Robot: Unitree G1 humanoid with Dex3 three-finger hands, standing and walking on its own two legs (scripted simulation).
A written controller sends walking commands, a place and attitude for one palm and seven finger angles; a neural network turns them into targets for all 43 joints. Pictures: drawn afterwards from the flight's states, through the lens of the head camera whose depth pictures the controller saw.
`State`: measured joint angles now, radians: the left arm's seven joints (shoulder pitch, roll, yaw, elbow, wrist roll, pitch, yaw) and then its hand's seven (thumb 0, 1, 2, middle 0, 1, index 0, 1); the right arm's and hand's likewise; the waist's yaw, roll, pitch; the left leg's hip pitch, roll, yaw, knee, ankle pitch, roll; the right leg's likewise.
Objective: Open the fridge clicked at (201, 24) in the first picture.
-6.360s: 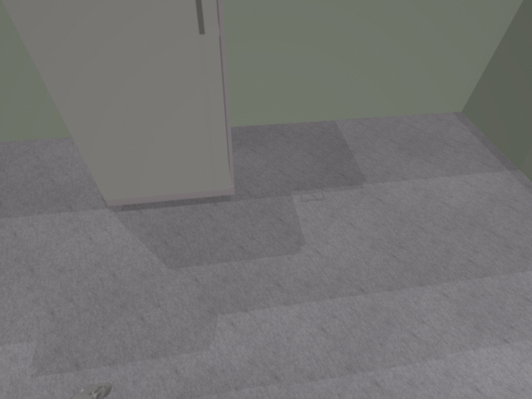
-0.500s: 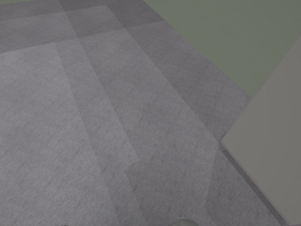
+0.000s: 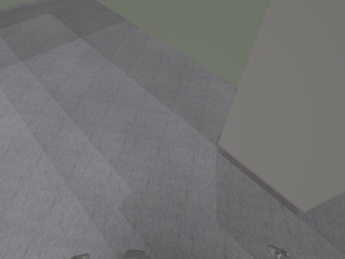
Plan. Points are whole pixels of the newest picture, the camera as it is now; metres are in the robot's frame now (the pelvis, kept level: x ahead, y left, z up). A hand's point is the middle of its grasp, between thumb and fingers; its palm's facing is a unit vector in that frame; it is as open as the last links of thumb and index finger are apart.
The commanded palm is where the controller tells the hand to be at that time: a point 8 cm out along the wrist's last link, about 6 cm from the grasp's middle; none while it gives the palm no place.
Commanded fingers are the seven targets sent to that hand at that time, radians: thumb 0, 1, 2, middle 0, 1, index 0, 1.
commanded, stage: turn to face it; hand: right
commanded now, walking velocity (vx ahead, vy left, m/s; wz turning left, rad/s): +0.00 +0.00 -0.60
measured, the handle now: out of the picture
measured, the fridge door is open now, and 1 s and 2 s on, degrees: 0 0 0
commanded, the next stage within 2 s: take the last steps up to it in 1.04 s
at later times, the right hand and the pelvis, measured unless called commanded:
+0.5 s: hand out of the picture -0.02 -0.23 -0.19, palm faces +0.36 +0.90 -0.25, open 7.4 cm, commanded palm none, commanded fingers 0.00 -0.90 -0.90 0.20 0.30 0.20 0.30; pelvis +0.01 -0.02 -0.02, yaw -19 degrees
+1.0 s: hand out of the picture +0.03 -0.23 -0.15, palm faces +0.52 +0.81 -0.28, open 7.4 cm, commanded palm none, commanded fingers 0.00 -0.90 -0.90 0.20 0.30 0.20 0.30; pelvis +0.03 +0.01 -0.01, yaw -33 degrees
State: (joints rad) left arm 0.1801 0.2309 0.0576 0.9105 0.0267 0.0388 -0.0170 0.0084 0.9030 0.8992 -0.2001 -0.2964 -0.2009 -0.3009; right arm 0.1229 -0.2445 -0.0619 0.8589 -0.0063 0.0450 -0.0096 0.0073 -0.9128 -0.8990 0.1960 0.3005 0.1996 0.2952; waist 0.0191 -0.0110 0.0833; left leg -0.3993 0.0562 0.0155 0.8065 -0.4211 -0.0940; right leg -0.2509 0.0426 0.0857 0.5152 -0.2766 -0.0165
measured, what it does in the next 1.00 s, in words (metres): steps on the spot, turning right: left foot, then right foot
